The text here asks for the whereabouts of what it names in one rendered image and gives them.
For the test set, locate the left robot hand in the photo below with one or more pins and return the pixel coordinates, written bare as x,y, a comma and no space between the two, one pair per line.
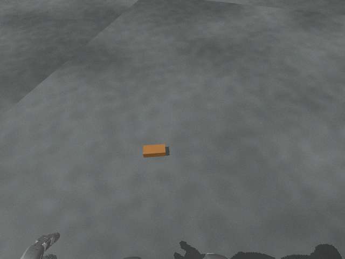
37,250

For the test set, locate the small box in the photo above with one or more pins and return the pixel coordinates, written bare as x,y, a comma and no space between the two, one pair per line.
154,150

